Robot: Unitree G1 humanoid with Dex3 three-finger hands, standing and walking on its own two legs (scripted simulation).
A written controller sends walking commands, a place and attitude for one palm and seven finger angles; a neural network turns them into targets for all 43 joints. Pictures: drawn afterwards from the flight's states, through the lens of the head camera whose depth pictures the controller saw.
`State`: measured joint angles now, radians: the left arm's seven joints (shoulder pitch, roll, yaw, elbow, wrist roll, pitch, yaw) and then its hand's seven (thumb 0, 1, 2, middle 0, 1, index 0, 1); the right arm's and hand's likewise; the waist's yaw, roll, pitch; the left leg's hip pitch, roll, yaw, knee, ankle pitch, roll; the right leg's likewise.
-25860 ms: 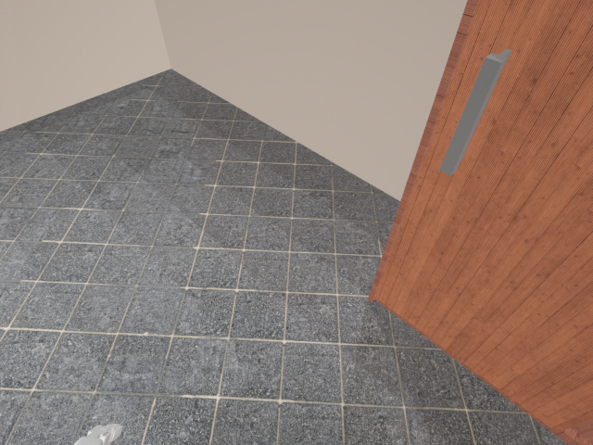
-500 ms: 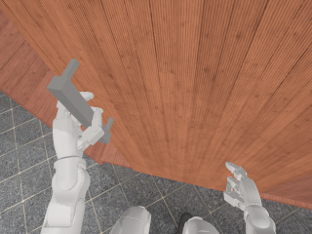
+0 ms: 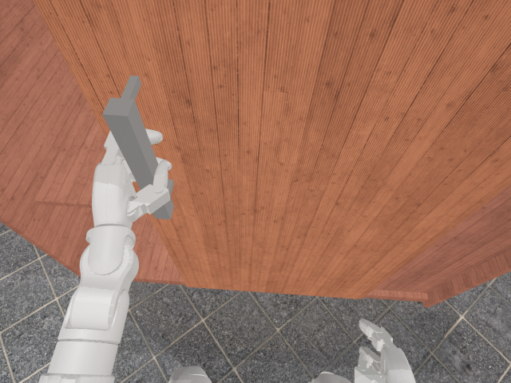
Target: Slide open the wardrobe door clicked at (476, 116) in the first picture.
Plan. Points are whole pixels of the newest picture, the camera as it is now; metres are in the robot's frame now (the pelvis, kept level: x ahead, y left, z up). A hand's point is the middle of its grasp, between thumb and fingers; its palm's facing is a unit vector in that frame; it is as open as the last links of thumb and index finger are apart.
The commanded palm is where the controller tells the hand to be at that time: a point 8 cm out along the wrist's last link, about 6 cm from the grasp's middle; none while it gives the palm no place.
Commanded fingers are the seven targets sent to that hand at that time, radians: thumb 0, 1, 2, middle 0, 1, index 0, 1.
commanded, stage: step sideways, sliding the door along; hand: left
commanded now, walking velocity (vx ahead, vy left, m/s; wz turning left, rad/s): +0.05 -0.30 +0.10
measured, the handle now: (151, 158) +0.39 +0.22 +0.10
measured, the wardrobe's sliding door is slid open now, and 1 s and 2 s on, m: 0.37 0.56 0.56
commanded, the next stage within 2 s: stop walking and hold the door there in 1.10 s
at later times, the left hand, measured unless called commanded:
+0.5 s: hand (234, 190) +0.34 +0.09 +0.11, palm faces +0.29 -0.96 -0.03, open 6.4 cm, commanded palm +0.31 +0.06 +0.10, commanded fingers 0.00 0.90 0.90 -0.45 -1.40 -0.45 -1.40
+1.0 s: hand (302, 190) +0.36 -0.01 +0.11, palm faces +0.45 -0.89 -0.02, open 6.7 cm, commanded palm +0.32 -0.04 +0.10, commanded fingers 0.00 0.90 0.90 -0.45 -1.40 -0.45 -1.40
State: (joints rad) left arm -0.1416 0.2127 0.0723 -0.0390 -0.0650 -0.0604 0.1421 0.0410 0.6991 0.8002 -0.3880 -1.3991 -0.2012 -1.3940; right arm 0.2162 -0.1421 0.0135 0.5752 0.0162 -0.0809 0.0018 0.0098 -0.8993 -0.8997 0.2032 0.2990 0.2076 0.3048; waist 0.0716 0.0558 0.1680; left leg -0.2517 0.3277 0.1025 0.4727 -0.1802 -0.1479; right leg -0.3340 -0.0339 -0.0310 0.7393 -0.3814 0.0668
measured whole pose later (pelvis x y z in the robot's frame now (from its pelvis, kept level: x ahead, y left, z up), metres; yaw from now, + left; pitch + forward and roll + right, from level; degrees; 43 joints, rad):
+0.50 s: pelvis -0.03 -0.12 +0.01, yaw +5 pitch -1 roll -6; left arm -0.43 0.18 0.02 0.17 -0.07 -0.03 0.15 0.06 0.74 0.80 -0.28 -1.40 -0.22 -1.36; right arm 0.11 -0.18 -0.01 0.61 0.03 -0.05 0.00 0.01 -0.90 -0.90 0.20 0.30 0.20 0.30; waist 0.13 0.03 0.23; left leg -0.23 0.22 0.09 0.53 -0.27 -0.05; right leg -0.56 -0.06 -0.03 1.15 -0.33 0.04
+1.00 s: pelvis +0.00 -0.25 -0.01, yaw +7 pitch -1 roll -2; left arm -0.37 0.19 0.14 0.09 -0.09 -0.08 0.19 0.04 0.69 0.82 -0.40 -1.38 -0.18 -1.36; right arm 0.12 -0.24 -0.05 0.63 0.03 -0.05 -0.03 0.01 -0.91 -0.90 0.20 0.30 0.20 0.30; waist 0.09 0.02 0.25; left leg -0.26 0.12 0.13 0.63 -0.33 0.00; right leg -0.46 0.00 -0.05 1.01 -0.49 0.01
